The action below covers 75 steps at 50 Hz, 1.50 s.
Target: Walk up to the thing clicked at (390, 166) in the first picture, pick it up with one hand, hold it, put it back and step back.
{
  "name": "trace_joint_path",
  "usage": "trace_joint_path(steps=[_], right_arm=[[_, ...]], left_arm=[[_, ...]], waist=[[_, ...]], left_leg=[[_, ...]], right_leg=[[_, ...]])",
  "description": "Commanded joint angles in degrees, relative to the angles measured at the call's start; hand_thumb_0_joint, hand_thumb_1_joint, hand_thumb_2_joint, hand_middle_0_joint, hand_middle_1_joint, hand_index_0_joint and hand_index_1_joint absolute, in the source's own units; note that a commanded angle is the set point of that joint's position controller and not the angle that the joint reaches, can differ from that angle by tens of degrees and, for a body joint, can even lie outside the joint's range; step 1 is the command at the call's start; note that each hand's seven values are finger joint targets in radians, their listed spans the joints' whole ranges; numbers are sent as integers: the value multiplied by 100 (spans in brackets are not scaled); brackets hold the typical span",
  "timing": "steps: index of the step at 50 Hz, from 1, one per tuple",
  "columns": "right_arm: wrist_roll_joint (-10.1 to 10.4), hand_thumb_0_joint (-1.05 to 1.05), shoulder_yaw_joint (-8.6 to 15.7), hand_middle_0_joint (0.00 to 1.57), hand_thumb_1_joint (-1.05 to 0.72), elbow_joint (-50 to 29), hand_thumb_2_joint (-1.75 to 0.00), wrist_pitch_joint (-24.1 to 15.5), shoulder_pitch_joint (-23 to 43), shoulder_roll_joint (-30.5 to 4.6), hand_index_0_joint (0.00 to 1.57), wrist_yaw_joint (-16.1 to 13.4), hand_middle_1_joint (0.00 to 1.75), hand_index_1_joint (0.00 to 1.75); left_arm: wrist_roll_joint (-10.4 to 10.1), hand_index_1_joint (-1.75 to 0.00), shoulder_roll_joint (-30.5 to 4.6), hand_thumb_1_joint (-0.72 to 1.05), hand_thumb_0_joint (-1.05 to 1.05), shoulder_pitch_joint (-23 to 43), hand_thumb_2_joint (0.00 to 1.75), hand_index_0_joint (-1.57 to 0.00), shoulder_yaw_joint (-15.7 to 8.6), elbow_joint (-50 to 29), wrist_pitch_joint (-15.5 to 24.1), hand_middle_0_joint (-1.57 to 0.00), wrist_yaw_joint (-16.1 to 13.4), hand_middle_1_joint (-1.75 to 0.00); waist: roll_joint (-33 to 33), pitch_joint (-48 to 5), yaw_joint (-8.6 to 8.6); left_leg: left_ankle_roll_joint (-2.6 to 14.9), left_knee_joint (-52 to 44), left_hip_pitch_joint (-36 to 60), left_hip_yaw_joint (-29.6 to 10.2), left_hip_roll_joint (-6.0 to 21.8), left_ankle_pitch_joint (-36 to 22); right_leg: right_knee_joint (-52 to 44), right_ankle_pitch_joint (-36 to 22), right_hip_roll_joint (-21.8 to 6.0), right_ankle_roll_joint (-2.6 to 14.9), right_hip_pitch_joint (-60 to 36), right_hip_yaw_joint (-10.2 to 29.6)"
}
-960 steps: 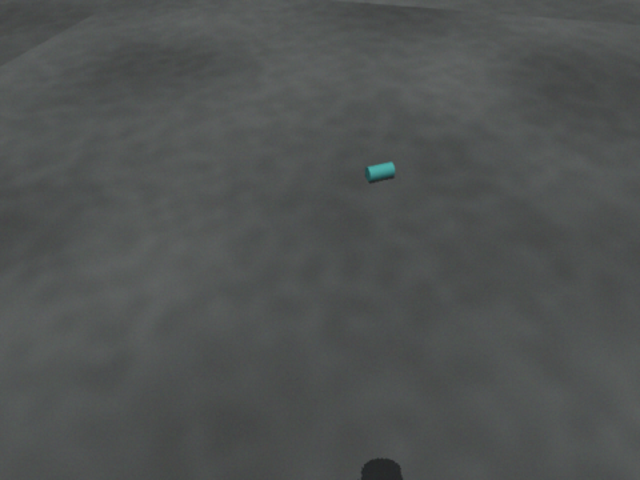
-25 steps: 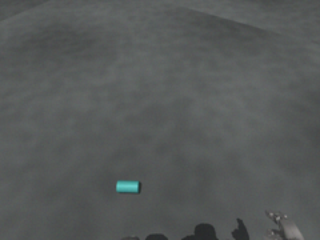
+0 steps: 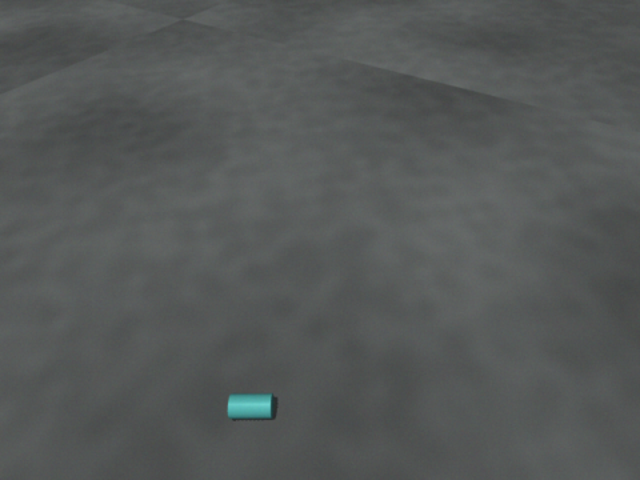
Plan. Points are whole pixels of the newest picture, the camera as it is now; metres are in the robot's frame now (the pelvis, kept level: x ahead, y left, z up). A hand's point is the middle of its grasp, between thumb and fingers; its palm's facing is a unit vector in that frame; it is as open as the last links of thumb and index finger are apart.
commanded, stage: walk up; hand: left
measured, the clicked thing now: (251, 405) +0.50 +0.24 -0.73
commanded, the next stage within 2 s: none
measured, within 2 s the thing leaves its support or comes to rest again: neither
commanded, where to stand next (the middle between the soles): +0.11 +0.01 m, yaw -1 degrees
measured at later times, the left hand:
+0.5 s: hand out of the picture +0.13 +0.28 -0.14, palm faces -0.04 -0.93 -0.36, open 7.4 cm
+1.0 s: hand out of the picture +0.17 +0.26 -0.16, palm faces -0.05 -0.93 -0.36, open 7.4 cm
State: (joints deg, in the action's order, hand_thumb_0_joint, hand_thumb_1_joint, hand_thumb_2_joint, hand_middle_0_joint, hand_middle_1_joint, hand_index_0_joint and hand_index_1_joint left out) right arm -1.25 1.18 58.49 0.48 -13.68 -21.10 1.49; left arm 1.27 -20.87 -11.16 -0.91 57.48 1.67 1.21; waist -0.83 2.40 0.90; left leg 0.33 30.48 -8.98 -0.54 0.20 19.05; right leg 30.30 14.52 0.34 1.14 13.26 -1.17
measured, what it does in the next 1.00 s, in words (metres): lifts its left foot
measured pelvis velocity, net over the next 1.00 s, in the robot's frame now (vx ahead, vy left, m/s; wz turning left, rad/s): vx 0.05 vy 0.01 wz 0.01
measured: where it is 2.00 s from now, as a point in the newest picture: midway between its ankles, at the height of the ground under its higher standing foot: outside the picture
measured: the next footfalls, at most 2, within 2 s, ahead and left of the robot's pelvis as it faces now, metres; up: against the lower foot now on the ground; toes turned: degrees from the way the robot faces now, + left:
left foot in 1.02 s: +0.13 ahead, +0.13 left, +0.00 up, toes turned +0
right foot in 1.30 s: +0.00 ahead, -0.12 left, +0.00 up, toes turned +0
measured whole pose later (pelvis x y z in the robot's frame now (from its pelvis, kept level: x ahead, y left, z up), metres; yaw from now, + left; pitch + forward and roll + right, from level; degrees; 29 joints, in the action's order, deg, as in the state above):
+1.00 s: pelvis +0.05 +0.01 -0.01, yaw +1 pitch -2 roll +1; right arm 0.2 2.2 54.8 0.9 -7.7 -21.8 -1.4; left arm 0.2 -19.9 -4.4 -0.8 52.1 -2.6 -0.3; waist -0.1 11.5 1.2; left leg 0.3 38.1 -18.7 -0.4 -1.1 15.7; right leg 37.4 19.2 -2.2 0.6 15.6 -2.6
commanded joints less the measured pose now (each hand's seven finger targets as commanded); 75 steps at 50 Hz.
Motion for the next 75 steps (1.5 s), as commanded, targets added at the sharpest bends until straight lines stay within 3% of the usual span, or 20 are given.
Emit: trace_joint_path(steps=[1,7,22,27,30,32,34,35,36,37,48,50,52,57,62,64,66,67,70,75], right_arm=[[28,0,241,20,-90,-376,-90,-269,352,-1223,20,-59,30,30],[76,0,242,20,-90,-278,-90,-271,487,-1258,20,-118,30,30],[108,0,302,20,-90,-144,-90,-179,835,-1225,20,-157,30,30],[12,0,500,20,-90,-303,-90,-245,342,-1565,20,-3,30,30],[-25,0,585,20,-90,-397,-90,-302,-151,-1737,20,-15,30,30],[10,0,497,20,-90,-509,-90,-303,123,-1517,20,-73,30,30],[189,0,396,20,-90,-753,-90,-247,787,-1259,20,-143,30,30],[298,0,324,20,-90,-902,-90,-229,848,-1061,20,-167,30,30],[318,0,282,20,-90,-896,-90,-185,630,-898,20,-223,30,30],[211,0,275,20,-90,-725,-90,-126,401,-906,20,-300,30,30],[124,0,389,20,-90,-500,-90,-26,-106,-1099,20,-387,30,30],[40,0,533,20,-90,-587,-90,-39,-41,-1468,20,-388,30,30],[38,0,648,20,-90,-824,-90,-54,88,-1994,20,-353,30,30],[-40,0,557,20,-90,-1262,-90,-8,1054,-1469,20,-416,30,30],[-171,0,572,20,-90,-1171,-90,38,530,-1443,20,-199,30,30],[-133,0,521,20,-90,-1219,-90,167,753,-1361,20,-125,30,30],[-49,0,322,20,-90,-1400,-90,164,1011,-760,20,-81,30,30],[-45,0,487,20,-90,-1364,-90,180,1370,-1273,20,-167,30,30],[99,0,474,20,-90,-1012,-90,114,726,-1167,20,-75,30,30],[-67,0,554,20,-90,-1305,-90,-136,1202,-1317,20,130,30,30]], left_arm=[[-47,-30,-1295,90,0,600,90,-20,-298,-381,184,-20,-114,-30],[-105,-30,-1297,90,0,560,90,-20,-256,-132,228,-20,-160,-30],[-83,-30,-1286,90,0,878,90,-20,-173,59,171,-20,-218,-30],[13,-30,-1241,90,0,1001,90,-20,-237,-257,169,-20,-77,-30],[41,-30,-1240,90,0,1202,90,-20,-269,-521,268,-20,-75,-30],[4,-30,-1079,90,0,839,90,-20,-265,-421,315,-20,-100,-30],[-38,-30,-1180,90,0,-16,90,-20,-323,-119,292,-20,-176,-30],[-30,-30,-1666,90,0,-575,90,-20,-443,-23,291,-20,-243,-30],[-76,-30,-1814,90,0,-438,90,-20,-472,-130,249,-20,-257,-30],[-106,-30,-1604,90,0,-155,90,-20,-412,-264,242,-20,-274,-30],[-144,-30,-1408,90,0,893,90,-20,-433,-1070,-385,-20,-262,-30],[-234,-30,-1236,90,0,888,90,-20,-403,-1154,-466,-20,-254,-30],[-311,-30,-1088,90,0,583,90,-20,-454,-1113,-615,-20,-326,-30],[-252,-30,-1214,90,0,158,90,-20,-501,-832,-600,-20,-320,-30],[-88,-30,-1093,90,0,72,90,-20,-489,-739,-166,-20,-210,-30],[-4,-30,-1062,90,0,-514,90,-20,-520,-402,-31,-20,-267,-30],[185,-30,-1894,90,0,-189,90,-20,-661,-654,130,-20,-343,-30],[209,-30,-2316,90,0,137,90,-20,-705,-779,129,-20,-348,-30],[108,-30,-1619,90,0,394,90,-20,-585,-783,262,-20,-353,-30],[121,-30,-1869,90,0,-833,90,-20,-745,-789,280,-20,-142,-30]], waist=[[270,-6,-40],[157,-457,-93],[119,-566,-73],[-576,442,157],[-637,1046,307],[-553,482,80],[-198,-455,-455],[680,-929,-676],[1061,-892,-590],[714,-687,-369],[1051,-720,110],[-10,-768,150],[-1031,-847,167],[-958,-458,-256],[-954,-983,127],[-704,-617,-208],[1023,48,-326],[952,364,-409],[604,234,30],[1236,353,-626]], left_leg=[[340,-962,-216,-689,478,-14],[273,-826,28,-430,512,-1618],[236,-845,337,-340,559,-2583],[1029,-1503,512,-1536,1123,863],[1550,-1452,908,-2087,1795,-1561],[1141,-647,1099,-1232,1349,-3996],[321,544,378,-229,593,-4450],[23,1640,-503,-72,88,-3077],[-54,2219,-1024,-186,-468,449],[47,2469,-1095,-565,-246,1606],[20,468,-622,238,-226,-561],[388,-50,-126,-662,578,-3615],[1640,-633,-237,-2469,2207,-5260],[1439,-303,-545,-1250,1512,-3780],[1203,-159,183,-1106,1102,-865],[910,375,-859,-774,856,-322],[127,1500,-2536,-365,-188,1133],[35,2338,-1811,-1013,-7,1351],[-49,2285,-1902,-905,-85,548],[-2,1368,-2349,-115,-2,891]], right_leg=[[-1014,334,-718,275,103,1002],[-715,-1830,-740,240,-717,747],[-565,-2467,-752,214,-948,546],[506,1038,-65,204,1172,10],[893,1748,-277,151,2063,112],[131,925,-257,191,1246,-57],[-959,-2137,-394,290,-885,81],[-755,-3883,-1245,598,-1909,1166],[-753,-5049,-2105,1343,-2107,1995],[-616,-5368,-2263,1496,-1823,1939],[674,-3981,-1252,766,-564,456],[1514,-1925,-685,306,196,300],[3500,2629,451,31,585,687],[4318,1904,259,-65,1093,937],[686,1866,139,-176,226,67],[-852,642,219,-74,-768,-70],[-1727,1649,-1853,743,-292,3412],[-1691,1244,-2479,1435,923,3863],[-1048,-772,-1436,899,-240,1847],[-1321,1068,-1567,1143,-1108,2104]])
